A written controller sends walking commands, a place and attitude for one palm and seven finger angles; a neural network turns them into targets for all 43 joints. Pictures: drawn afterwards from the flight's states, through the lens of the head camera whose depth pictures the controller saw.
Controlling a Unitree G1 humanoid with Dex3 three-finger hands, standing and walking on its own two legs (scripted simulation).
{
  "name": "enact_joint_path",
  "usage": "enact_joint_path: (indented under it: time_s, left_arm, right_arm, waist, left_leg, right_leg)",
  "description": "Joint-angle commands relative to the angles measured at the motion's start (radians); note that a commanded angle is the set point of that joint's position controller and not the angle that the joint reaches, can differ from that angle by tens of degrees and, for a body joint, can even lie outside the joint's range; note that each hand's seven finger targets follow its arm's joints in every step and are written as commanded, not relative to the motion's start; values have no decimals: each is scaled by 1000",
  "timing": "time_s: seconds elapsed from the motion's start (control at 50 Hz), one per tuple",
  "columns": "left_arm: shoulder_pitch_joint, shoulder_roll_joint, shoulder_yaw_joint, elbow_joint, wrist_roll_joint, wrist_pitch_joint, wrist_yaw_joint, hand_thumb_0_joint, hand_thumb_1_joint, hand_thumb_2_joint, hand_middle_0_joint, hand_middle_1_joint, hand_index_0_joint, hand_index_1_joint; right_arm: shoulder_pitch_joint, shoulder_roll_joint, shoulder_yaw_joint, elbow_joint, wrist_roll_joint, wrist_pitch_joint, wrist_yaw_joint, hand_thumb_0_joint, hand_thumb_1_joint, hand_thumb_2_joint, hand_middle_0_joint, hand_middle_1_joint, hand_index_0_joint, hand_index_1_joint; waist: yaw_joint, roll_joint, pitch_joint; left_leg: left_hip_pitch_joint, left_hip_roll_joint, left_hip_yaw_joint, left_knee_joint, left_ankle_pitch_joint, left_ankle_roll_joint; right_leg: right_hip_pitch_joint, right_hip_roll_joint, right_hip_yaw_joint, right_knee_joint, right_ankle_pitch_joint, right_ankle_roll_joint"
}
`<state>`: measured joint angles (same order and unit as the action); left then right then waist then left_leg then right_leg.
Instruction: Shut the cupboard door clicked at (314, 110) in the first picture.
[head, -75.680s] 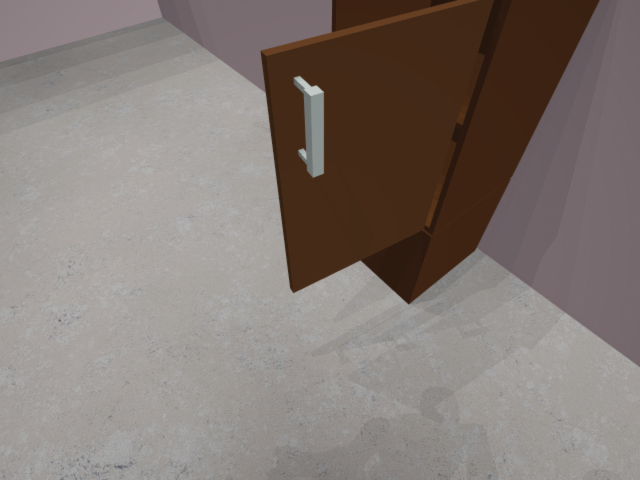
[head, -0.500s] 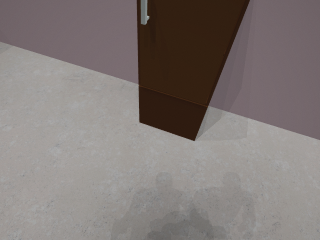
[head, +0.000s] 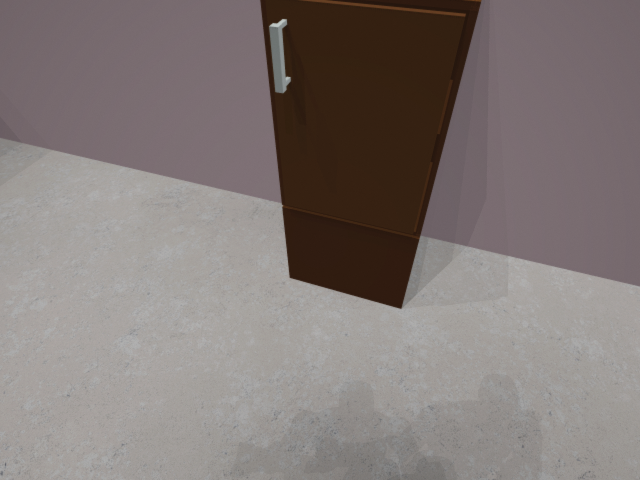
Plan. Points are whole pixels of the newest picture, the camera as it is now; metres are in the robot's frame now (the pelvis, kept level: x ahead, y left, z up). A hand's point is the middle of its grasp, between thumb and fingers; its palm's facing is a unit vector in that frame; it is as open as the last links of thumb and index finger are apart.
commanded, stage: let the arm hang, fingers relaxed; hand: left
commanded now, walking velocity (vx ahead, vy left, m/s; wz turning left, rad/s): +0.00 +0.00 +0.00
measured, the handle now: (281, 56) +0.94 +0.14 +0.13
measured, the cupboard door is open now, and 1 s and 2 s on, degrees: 0 0 0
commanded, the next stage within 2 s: look to check the result in 0.16 s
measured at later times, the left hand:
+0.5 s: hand out of the picture +0.07 +0.23 -0.16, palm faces +0.00 -0.95 -0.31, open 7.4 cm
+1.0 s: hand out of the picture +0.09 +0.22 -0.16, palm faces +0.00 -0.95 -0.31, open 7.4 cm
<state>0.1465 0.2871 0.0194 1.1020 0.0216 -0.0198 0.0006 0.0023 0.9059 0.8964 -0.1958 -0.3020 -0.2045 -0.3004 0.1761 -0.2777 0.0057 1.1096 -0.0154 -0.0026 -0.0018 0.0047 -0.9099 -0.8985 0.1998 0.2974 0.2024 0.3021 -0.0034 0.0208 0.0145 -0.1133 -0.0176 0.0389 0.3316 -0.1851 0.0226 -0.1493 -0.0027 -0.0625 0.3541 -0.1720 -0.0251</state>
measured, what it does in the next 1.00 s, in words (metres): stands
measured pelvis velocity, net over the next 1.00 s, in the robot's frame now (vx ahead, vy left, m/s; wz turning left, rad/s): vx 0.03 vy -0.01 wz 0.01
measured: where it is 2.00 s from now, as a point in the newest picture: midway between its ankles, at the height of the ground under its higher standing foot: outside the picture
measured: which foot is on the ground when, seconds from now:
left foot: down 0.00-1.00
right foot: down 0.00-1.00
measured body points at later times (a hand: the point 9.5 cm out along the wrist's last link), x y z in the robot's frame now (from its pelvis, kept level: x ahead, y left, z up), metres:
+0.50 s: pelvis +0.02 -0.01 +0.00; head +0.03 -0.01 +0.45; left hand +0.07 +0.28 -0.14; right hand +0.08 -0.29 -0.14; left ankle +0.00 +0.10 -0.75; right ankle +0.02 -0.10 -0.75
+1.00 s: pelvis +0.03 -0.01 +0.00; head +0.03 -0.02 +0.45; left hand +0.09 +0.27 -0.14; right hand +0.09 -0.30 -0.14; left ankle +0.00 +0.10 -0.75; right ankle +0.02 -0.10 -0.75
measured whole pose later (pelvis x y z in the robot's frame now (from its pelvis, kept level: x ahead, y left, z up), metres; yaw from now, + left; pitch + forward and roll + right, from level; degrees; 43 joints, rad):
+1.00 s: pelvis +0.03 -0.01 +0.00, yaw +0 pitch -1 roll +0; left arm 0.15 0.29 0.02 1.13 0.02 -0.03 0.00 0.00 0.90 0.90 -0.20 -0.30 -0.21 -0.30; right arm 0.15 -0.31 0.01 1.12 -0.01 0.00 -0.01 0.00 -0.91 -0.90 0.20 0.30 0.20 0.30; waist 0.00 0.01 0.03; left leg -0.05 0.00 0.02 0.27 -0.19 0.00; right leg -0.08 0.02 -0.08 0.29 -0.18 -0.04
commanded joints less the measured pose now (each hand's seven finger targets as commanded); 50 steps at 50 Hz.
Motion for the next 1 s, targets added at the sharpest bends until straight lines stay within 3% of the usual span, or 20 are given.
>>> enact_joint_path:
  time_s: [0.0, 0.1, 0.22, 0.44, 0.58, 0.72, 0.98]
  left_arm:
    - [3, 185, 30, -39, -5, -13, 12, 0, 900, 900, -200, -300, -200, -300]
    - [-3, 190, 33, -39, -5, -19, 12, 0, 900, 900, -200, -300, -200, -300]
    - [-9, 187, 31, -30, -7, -20, 13, 0, 900, 900, -200, -300, -200, -300]
    - [-8, 192, 28, -18, -9, -18, 14, 0, 900, 900, -200, -300, -200, -300]
    - [-5, 198, 29, -17, -9, -22, 16, 0, 900, 900, -200, -300, -200, -300]
    - [-12, 202, 29, -19, -8, -20, 17, 0, 900, 900, -200, -300, -200, -300]
    - [-14, 204, 30, -23, -9, -23, 16, 0, 900, 900, -200, -300, -200, -300]
  right_arm:
    - [-26, -185, -37, -45, 1, -23, -16, 0, -900, -900, 200, 300, 200, 300]
    - [-34, -191, -38, -46, 2, -26, -18, 0, -900, -900, 200, 300, 200, 300]
    - [-41, -194, -37, -42, 1, -25, -22, 0, -900, -900, 200, 300, 200, 300]
    - [-46, -207, -37, -42, 2, -20, -24, 0, -900, -900, 200, 300, 200, 300]
    - [-47, -212, -38, -43, 3, -21, -25, 0, -900, -900, 200, 300, 200, 300]
    - [-52, -209, -36, -42, 4, -19, -24, 0, -900, -900, 200, 300, 200, 300]
    - [-50, -212, -35, -41, 3, -21, -25, 0, -900, -900, 200, 300, 200, 300]
  waist:
    - [9, -33, 6]
    - [4, -22, -35]
    - [1, 4, -28]
    - [-1, -20, -17]
    - [-2, -34, -47]
    - [-1, -33, -18]
    - [0, -14, -28]
  left_leg:
    - [-47, 131, -130, -76, 86, 10]
    - [-16, 134, -125, -71, 125, 5]
    - [-3, 138, -120, -73, 142, 0]
    - [14, 141, -119, -78, 144, -1]
    - [36, 145, -117, -73, 185, -1]
    - [28, 144, -119, -82, 172, -1]
    - [32, 143, -115, -84, 177, -5]
  right_leg:
    - [22, -116, 139, -76, 61, -23]
    - [51, -124, 137, -79, 119, -26]
    - [64, -129, 134, -86, 160, -29]
    - [65, -128, 133, -97, 174, -27]
    - [88, -132, 131, -90, 238, -28]
    - [79, -131, 130, -98, 215, -27]
    - [100, -133, 137, -103, 243, -29]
